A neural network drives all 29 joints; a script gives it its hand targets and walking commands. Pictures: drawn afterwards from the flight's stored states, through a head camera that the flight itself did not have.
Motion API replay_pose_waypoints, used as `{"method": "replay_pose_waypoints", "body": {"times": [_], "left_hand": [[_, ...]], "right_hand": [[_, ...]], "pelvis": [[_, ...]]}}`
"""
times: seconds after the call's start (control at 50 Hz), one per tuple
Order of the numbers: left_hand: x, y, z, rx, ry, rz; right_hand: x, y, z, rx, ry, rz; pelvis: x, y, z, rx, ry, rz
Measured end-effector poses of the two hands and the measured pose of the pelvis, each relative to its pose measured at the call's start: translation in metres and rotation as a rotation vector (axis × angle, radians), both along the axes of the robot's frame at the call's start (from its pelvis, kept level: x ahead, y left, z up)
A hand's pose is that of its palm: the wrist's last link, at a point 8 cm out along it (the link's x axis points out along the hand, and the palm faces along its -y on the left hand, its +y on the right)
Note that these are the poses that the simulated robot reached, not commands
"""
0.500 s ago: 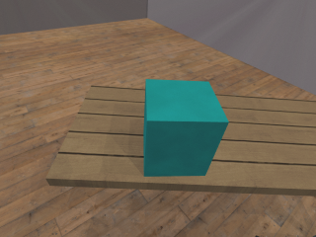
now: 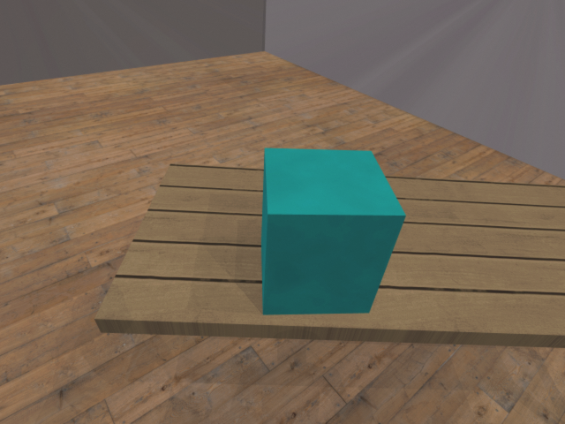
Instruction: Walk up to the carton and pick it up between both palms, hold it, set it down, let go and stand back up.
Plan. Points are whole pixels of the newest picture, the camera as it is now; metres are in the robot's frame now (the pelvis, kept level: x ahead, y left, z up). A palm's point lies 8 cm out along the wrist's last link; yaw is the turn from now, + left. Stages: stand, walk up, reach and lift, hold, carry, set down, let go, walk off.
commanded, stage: stand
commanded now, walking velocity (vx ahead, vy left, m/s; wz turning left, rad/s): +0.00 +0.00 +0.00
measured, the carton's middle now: (317, 231) +0.50 -0.01 +0.04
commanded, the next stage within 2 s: none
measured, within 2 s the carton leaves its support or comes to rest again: neither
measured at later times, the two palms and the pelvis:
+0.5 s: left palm out of the picture +0.01 +0.27 -0.12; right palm out of the picture +0.11 -0.27 -0.10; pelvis +0.00 +0.00 +0.00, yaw +0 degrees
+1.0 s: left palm out of the picture +0.00 +0.27 -0.12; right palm out of the picture +0.11 -0.27 -0.10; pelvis +0.00 +0.00 +0.00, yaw +0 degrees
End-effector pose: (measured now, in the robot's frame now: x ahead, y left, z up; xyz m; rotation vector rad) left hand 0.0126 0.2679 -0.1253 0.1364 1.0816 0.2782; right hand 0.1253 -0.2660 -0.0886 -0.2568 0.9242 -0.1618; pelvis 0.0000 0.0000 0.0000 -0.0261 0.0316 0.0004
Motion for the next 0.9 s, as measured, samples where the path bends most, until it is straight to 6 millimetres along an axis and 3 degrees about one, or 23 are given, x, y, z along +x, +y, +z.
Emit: {"method": "replay_pose_waypoints", "body": {"times": [0.9], "left_hand": [[-0.008, 0.001, 0.003, 0.017, 0.036, 0.004]], "right_hand": [[-0.018, -0.003, -0.015, 0.015, 0.079, -0.024]], "pelvis": [[0.000, -0.002, 0.000, 0.002, -0.001, 0.000]]}}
